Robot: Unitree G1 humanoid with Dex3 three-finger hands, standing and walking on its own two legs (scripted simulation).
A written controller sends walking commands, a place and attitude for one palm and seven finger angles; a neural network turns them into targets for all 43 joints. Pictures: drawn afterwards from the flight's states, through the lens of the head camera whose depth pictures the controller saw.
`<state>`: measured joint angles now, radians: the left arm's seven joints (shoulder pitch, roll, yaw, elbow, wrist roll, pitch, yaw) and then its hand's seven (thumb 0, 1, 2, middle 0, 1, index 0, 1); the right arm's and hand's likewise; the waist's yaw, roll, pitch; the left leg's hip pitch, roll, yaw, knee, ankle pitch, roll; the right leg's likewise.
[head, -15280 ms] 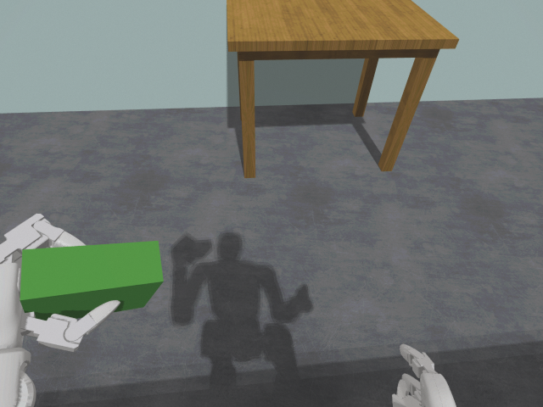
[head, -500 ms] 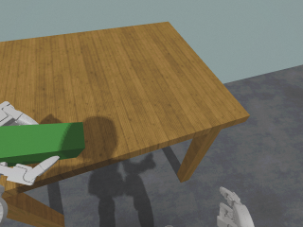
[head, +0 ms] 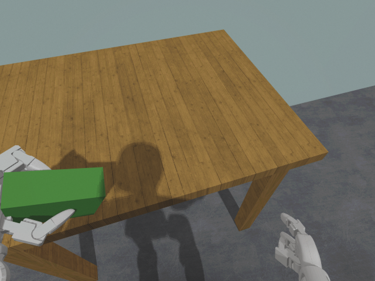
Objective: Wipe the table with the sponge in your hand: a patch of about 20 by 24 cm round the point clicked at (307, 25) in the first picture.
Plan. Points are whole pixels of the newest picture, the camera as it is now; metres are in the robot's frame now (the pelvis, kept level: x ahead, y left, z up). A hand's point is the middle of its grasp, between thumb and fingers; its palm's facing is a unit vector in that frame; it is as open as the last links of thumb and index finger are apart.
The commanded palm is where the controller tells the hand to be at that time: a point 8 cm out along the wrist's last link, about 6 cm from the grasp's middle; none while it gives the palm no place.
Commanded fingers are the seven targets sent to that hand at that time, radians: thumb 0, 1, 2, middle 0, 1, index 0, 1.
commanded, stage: come to a stop and stand still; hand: left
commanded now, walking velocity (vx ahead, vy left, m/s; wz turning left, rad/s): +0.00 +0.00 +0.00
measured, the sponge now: (71, 195) +0.23 +0.21 +0.13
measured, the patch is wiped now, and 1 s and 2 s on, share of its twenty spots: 0.00 0.00 0.00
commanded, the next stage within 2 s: look again from close up in 1.38 s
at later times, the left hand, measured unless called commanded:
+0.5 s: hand out of the picture +0.19 +0.29 +0.16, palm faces +0.38 -0.85 -0.36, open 9.3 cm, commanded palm +0.14 +0.33 +0.17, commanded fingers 0.00 0.10 1.30 -1.20 -1.60 -1.20 -1.60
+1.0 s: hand (17, 194) +0.21 +0.27 +0.16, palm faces +0.35 -0.85 -0.39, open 9.3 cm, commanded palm +0.16 +0.31 +0.17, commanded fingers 0.00 0.10 1.30 -1.20 -1.60 -1.20 -1.60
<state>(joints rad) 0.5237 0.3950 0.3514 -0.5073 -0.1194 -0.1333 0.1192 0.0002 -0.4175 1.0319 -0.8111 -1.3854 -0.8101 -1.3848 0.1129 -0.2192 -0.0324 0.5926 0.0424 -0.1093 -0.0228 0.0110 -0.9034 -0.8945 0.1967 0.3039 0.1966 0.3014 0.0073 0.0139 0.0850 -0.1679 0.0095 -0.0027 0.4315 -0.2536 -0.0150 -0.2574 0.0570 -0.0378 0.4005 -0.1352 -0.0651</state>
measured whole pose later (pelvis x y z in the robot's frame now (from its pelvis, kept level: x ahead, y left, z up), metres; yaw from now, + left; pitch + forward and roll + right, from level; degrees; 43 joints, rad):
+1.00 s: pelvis +0.00 +0.04 +0.00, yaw -2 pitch -2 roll +0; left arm 0.48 0.34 0.33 -0.46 -0.08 -0.14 0.11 0.00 -0.42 1.03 -0.81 -1.39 -0.81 -1.39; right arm 0.16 -0.22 0.01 0.56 0.02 -0.09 -0.04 0.01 -0.90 -0.89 0.20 0.30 0.20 0.30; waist 0.02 0.03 0.06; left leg -0.13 -0.03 0.04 0.40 -0.24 0.03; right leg -0.23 0.02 0.01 0.38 -0.12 -0.02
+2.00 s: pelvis +0.01 +0.06 -0.01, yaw -4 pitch -1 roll -1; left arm 0.35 0.42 0.44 -0.51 -0.05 -0.25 0.08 0.00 -0.42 1.04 -0.81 -1.39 -0.81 -1.39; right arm 0.20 -0.17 0.02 0.57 0.01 -0.19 0.02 0.01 -0.90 -0.89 0.20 0.30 0.20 0.30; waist 0.04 -0.07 0.12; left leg -0.15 -0.03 0.09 0.49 -0.32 0.06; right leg -0.28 0.02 0.03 0.50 -0.18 0.00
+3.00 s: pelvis -0.03 +0.02 +0.00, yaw -6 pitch -2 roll +0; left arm 0.40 0.39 0.39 -0.44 -0.04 -0.24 0.10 0.00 -0.43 1.04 -0.82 -1.39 -0.82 -1.39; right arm 0.25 -0.25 -0.01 0.59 0.02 -0.16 -0.02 0.01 -0.90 -0.89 0.20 0.30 0.20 0.30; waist 0.04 0.01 0.05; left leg -0.19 0.01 0.09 0.49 -0.29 0.02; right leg -0.28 0.04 -0.08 0.41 -0.10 -0.07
